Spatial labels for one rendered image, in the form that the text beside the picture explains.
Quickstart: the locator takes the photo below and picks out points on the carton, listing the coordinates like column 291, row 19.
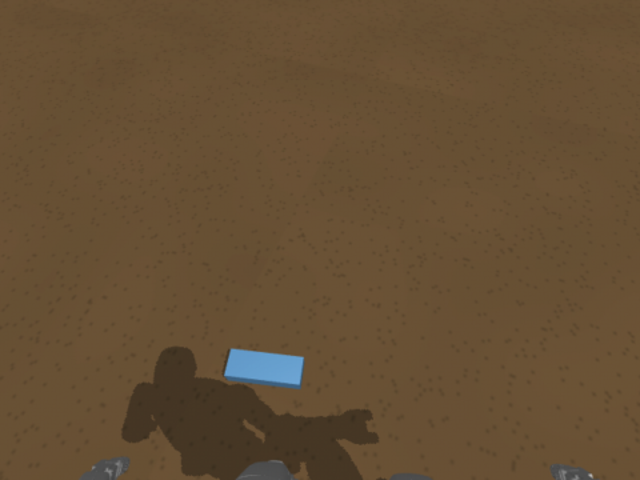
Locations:
column 265, row 368

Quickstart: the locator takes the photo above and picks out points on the left robot hand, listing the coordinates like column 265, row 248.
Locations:
column 107, row 469

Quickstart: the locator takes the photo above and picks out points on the right robot hand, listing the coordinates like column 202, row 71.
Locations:
column 566, row 472

